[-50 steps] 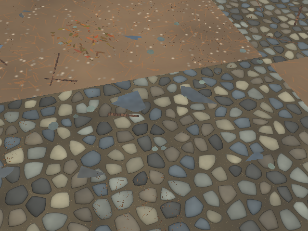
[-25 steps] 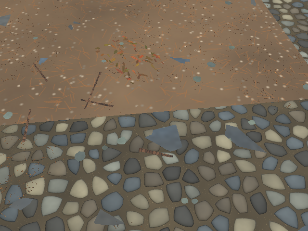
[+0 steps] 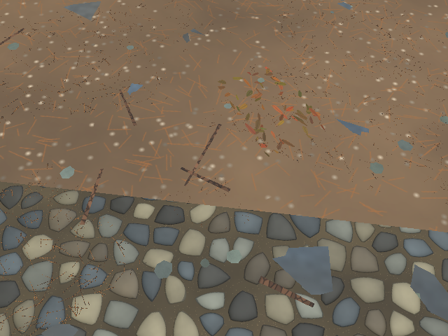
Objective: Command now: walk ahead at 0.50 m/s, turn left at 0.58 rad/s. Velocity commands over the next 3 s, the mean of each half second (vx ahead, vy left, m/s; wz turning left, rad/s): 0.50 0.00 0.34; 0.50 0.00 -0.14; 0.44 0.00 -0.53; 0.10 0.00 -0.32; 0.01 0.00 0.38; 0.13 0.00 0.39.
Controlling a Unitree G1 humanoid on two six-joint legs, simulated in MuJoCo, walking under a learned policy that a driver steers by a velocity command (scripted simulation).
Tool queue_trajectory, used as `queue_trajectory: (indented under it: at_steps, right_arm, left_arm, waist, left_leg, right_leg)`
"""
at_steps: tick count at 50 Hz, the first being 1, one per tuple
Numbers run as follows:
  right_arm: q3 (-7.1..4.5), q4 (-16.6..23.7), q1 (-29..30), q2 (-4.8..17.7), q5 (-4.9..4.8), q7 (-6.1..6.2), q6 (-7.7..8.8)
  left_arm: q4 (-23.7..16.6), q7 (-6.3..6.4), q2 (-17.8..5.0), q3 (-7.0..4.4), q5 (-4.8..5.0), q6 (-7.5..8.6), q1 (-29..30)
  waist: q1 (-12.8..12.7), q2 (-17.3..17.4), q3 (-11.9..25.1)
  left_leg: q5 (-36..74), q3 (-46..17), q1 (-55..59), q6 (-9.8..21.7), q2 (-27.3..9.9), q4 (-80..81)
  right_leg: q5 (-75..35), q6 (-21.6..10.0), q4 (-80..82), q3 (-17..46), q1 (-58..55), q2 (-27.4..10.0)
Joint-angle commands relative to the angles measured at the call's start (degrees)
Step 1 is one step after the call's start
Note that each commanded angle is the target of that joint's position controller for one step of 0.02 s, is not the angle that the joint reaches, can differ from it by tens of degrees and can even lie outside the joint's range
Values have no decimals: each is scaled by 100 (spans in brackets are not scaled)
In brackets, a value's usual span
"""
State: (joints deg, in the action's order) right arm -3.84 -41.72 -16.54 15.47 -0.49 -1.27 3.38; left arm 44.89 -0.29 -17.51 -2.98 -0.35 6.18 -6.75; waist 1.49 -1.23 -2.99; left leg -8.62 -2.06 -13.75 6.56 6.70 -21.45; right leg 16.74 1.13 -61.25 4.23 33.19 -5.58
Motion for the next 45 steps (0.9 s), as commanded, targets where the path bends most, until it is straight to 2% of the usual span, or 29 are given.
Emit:
queue_trajectory:
  at_steps: [1,3,5,7,9,12,13,14,15,16,17,18,19,20,21,23,26,29,31,34,36,37,38,39,40,41,42,43,45]
  right_arm:
    - [-260,455,97,980,-28,137,102]
    - [-267,419,-50,999,-53,189,54]
    - [-275,368,-213,1027,-59,205,22]
    - [-258,269,-390,987,-68,204,18]
    - [-223,168,-543,881,-71,216,8]
    - [-230,98,-517,906,-30,236,-44]
    - [-207,116,-435,858,-26,231,-63]
    - [-127,176,-382,675,11,213,-63]
    - [-23,248,-732,427,92,219,-35]
    - [55,217,-1432,202,-99,206,34]
    - [-34,162,-1033,751,-177,212,58]
    - [-85,311,-305,946,-160,207,62]
    - [-68,407,68,887,-62,206,73]
    - [-74,459,195,796,12,188,95]
    - [-70,451,113,695,15,165,98]
    - [-28,407,-14,494,-9,149,76]
    - [50,591,449,346,43,154,81]
    - [108,700,970,227,25,107,127]
    - [123,773,1314,209,-11,60,155]
    - [113,946,1785,255,-59,-22,193]
    - [73,1031,1863,358,-61,-75,243]
    - [36,1007,1722,449,-56,-84,267]
    - [-28,914,1356,570,-38,-71,288]
    - [-155,696,633,804,-5,-24,293]
    - [-278,532,-365,1165,98,47,282]
    - [-396,439,-859,1681,176,79,205]
    - [-286,400,-979,1192,128,74,167]
    - [-183,388,-612,918,77,82,168]
    - [-66,368,93,556,70,52,198]
  left_arm:
    - [-365,45,-367,-92,-67,-55,22]
    - [-493,32,-264,-47,-47,-39,452]
    - [-617,-5,-221,-20,1,-9,805]
    - [-689,-57,-280,-22,52,35,975]
    - [-735,-117,-395,-53,50,95,1043]
    - [-709,-155,-566,-126,43,175,770]
    - [-587,-135,-659,-191,24,199,333]
    - [-454,-107,-856,-276,-39,224,-351]
    - [-371,-91,-1227,-370,-85,217,-1211]
    - [-60,-159,-1397,-450,-3,126,-1727]
    - [-108,-179,-869,-316,161,112,-1655]
    - [-177,-154,-629,-236,145,72,-1261]
    - [-239,-145,-557,-182,61,35,-948]
    - [-239,-137,-456,-143,14,20,-770]
    - [-232,-125,-374,-104,-32,29,-704]
    - [-153,-114,-368,-95,21,52,-771]
    - [-30,-65,-634,-162,81,43,-952]
    - [72,-34,-719,-170,125,-28,-1133]
    - [167,-28,-761,-165,154,-66,-1336]
    - [331,-25,-775,-156,186,-150,-1666]
    - [393,4,-841,-175,202,-226,-1716]
    - [399,24,-911,-199,201,-259,-1678]
    - [379,40,-987,-218,206,-284,-1555]
    - [350,44,-915,-186,186,-288,-1502]
    - [189,37,-622,-70,83,-256,-1389]
    - [55,28,59,134,77,-156,-2081]
    - [151,11,-358,41,210,-86,-2009]
    - [33,8,-742,-94,323,-82,-1554]
    - [-60,32,-626,-119,232,-154,-1097]
  waist:
    - [-160,258,359]
    - [11,425,312]
    - [176,561,293]
    - [277,656,295]
    - [309,689,283]
    - [116,903,255]
    - [-128,914,427]
    - [-450,770,1007]
    - [-590,-94,1882]
    - [-405,-1845,2273]
    - [-602,-1027,1662]
    - [-659,-485,893]
    - [-539,-111,498]
    - [-395,-95,297]
    - [-258,-267,311]
    - [-179,-447,378]
    - [-271,-306,264]
    - [-449,-285,200]
    - [-585,-278,133]
    - [-718,-279,-6]
    - [-605,-319,-46]
    - [-477,-364,14]
    - [-216,-388,194]
    - [149,-292,664]
    - [599,18,1496]
    - [416,1503,2401]
    - [550,1517,2579]
    - [506,1122,1591]
    - [180,739,691]
  left_leg:
    - [1715,-1342,170,1026,-1396,925]
    - [1310,-1139,14,795,-1152,840]
    - [854,-1173,-78,618,-1090,770]
    - [577,-1327,111,564,-1240,675]
    - [492,-1567,561,532,-1444,402]
    - [1072,-1854,1032,436,-1684,-16]
    - [1750,-1763,1059,335,-1515,-432]
    - [2022,-1515,801,170,-1209,-1388]
    - [688,-1081,-413,-114,-666,-3099]
    - [-2422,-682,-2286,-472,-15,-4733]
    - [-2346,-1024,-2980,-454,-351,-5304]
    - [-1811,-821,-3174,-434,-592,-5321]
    - [-1395,-591,-3013,-438,-828,-5097]
    - [-1100,-513,-2839,-448,-1026,-4740]
    - [-922,-467,-2534,-456,-1169,-4500]
    - [-843,-296,-2348,-523,-1240,-4128]
    - [-325,-136,-2560,-674,-1326,-3219]
    - [622,8,-2342,-709,-1245,-2123]
    - [1063,116,-2097,-716,-1120,-1562]
    - [1076,123,-2008,-647,-1002,-1115]
    - [725,60,-1889,-537,-925,-827]
    - [553,61,-1624,-479,-872,-702]
    - [496,145,-1025,-390,-767,-515]
    - [569,210,104,-243,-721,-396]
    - [732,-478,1776,84,-1496,-701]
    - [95,-2784,3817,878,-3022,-453]
    - [-770,-3765,3638,1020,-3147,144]
    - [-930,-2907,2900,767,-2942,291]
    - [-429,-1679,1469,525,-2453,701]
  right_leg:
    - [-798,277,959,-107,263,31]
    - [-1592,314,1916,-139,29,215]
    - [-2147,292,2619,-181,-280,401]
    - [-2397,227,2929,-146,-410,435]
    - [-2243,88,3187,-59,-353,410]
    - [-1487,-211,3382,-155,-602,452]
    - [-1443,-366,3611,-310,-1183,564]
    - [-1602,-633,3483,-69,-2311,252]
    - [-1635,-1177,3228,1225,-4125,-763]
    - [-1,-1923,4120,3759,-5394,-1676]
    - [1361,-1736,4471,3985,-5081,-1614]
    - [1220,-1499,4561,3128,-4313,-1419]
    - [563,-1417,4674,2500,-3563,-1187]
    - [-4,-1408,4800,2100,-3084,-987]
    - [-443,-1357,4910,1762,-2805,-800]
    - [-1075,-1411,5071,1300,-2628,-646]
    - [-1800,-1505,5274,857,-2601,-665]
    - [-2028,-1332,5313,371,-2610,-475]
    - [-2018,-1254,5269,192,-2628,-431]
    - [-1991,-1213,5097,326,-2931,-629]
    - [-2143,-1133,4854,528,-3197,-787]
    - [-2338,-1078,4679,603,-3267,-828]
    - [-2891,-994,4298,561,-3215,-761]
    - [-3392,-849,3495,371,-2960,-481]
    - [-2546,-633,2028,150,-2003,-158]
    - [440,-224,-102,-323,150,683]
    - [1628,-206,-972,301,775,624]
    - [1238,-227,-1252,312,1157,354]
    - [435,-191,-854,130,902,-25]
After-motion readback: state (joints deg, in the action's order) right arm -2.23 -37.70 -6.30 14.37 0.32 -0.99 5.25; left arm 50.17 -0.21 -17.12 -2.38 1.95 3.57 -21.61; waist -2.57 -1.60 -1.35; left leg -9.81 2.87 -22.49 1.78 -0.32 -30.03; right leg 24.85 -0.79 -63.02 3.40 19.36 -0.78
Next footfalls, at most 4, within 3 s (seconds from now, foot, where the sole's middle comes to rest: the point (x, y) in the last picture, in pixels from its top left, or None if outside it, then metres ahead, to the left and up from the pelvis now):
0.28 right None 0.35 -0.14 -0.78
0.80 left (173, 292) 0.59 0.15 -0.78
1.32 right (254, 215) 0.86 -0.11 -0.78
1.78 left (211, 169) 1.06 0.03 -0.78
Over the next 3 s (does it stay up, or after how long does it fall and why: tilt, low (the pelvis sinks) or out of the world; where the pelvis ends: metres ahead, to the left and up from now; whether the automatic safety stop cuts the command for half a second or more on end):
stays up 0.98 -0.03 0.00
